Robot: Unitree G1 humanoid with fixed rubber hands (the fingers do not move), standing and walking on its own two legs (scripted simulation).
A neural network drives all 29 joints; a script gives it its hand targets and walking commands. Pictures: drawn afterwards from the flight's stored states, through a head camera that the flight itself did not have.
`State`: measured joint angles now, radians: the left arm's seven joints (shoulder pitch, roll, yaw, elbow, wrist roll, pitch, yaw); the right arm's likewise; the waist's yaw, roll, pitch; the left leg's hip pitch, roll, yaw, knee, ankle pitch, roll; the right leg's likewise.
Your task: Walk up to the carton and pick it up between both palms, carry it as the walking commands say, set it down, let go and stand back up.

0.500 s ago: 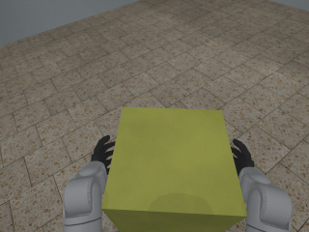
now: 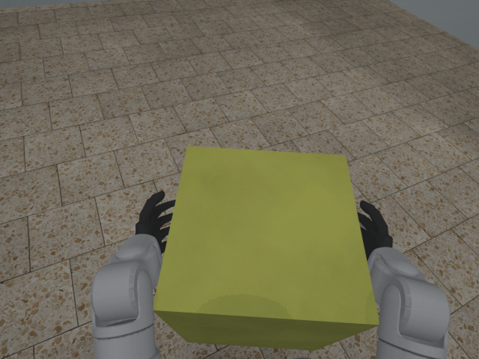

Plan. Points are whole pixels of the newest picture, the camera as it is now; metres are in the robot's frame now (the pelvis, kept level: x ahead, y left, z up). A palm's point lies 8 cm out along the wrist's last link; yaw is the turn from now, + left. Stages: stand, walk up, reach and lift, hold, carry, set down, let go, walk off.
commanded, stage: carry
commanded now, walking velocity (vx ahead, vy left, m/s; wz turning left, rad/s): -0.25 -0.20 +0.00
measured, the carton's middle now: (257, 259) +0.28 +0.02 +0.01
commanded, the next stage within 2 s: none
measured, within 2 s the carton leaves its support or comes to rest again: neither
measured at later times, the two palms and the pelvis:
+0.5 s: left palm out of the picture +0.06 +0.03 +0.06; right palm out of the picture +0.05 -0.30 +0.06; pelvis -0.21 -0.12 -0.01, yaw +0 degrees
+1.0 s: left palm out of the picture -0.13 -0.10 +0.05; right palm out of the picture -0.14 -0.43 +0.04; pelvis -0.40 -0.26 -0.02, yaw +0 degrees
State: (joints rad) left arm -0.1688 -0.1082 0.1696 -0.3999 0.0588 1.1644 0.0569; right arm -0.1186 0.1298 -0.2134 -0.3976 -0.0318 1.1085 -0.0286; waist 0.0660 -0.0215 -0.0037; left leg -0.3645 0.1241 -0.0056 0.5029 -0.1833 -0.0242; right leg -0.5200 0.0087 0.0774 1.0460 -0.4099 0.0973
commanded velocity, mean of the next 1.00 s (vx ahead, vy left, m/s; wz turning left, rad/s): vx -0.25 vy -0.20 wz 0.00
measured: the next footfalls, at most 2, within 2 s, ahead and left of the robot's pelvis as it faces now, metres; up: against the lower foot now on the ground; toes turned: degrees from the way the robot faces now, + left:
right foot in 0.18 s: -0.07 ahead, -0.19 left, +0.00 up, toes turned -3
left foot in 0.56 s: -0.28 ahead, -0.05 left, +0.00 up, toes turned +7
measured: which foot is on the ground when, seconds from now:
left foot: down 0.00-0.18, up 0.20-0.54, down 0.56-0.96, up 0.98-1.00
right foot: up 0.00-0.16, down 0.18-0.56, up 0.58-0.94, down 0.96-1.00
